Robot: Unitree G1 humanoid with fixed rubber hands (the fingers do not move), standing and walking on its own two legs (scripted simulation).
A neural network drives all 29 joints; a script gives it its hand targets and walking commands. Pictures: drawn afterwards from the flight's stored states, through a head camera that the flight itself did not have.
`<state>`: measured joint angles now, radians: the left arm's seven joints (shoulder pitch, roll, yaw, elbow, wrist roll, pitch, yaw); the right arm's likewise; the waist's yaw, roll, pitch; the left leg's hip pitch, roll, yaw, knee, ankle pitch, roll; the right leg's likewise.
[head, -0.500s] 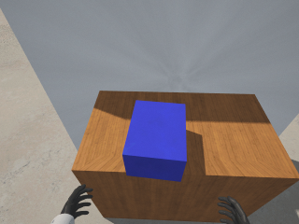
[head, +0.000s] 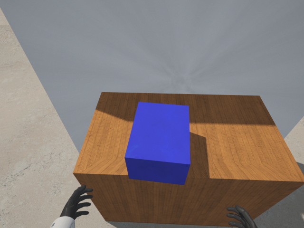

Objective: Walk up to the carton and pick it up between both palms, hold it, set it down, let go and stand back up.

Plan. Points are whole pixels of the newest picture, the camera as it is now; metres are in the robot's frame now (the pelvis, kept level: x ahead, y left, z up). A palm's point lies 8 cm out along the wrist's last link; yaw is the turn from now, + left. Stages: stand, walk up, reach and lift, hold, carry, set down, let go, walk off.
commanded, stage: stand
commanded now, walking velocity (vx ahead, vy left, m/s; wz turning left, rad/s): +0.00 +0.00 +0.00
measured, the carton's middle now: (160, 141) +0.44 -0.01 -0.07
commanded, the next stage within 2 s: none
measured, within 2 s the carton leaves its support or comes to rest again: neither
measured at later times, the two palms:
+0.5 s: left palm (52, 208) +0.21 +0.28 -0.05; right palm out of the picture +0.14 -0.28 -0.06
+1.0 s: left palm (50, 209) +0.20 +0.28 -0.05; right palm out of the picture +0.14 -0.28 -0.07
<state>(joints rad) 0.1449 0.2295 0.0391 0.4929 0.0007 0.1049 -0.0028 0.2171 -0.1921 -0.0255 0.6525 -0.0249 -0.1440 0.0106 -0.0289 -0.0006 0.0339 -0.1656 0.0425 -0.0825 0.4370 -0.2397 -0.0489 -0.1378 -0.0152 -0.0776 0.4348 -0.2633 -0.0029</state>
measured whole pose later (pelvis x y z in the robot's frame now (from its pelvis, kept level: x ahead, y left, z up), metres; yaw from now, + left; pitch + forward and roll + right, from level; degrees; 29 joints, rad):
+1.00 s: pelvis +0.01 +0.01 +0.00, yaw +0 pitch -1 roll -1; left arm 0.15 0.36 0.04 0.51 0.02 -0.02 -0.01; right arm 0.22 -0.37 -0.02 0.65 -0.03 -0.02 0.02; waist -0.03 0.00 0.03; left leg -0.19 0.04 -0.08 0.49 -0.28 -0.05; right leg -0.14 -0.02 -0.08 0.43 -0.27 0.00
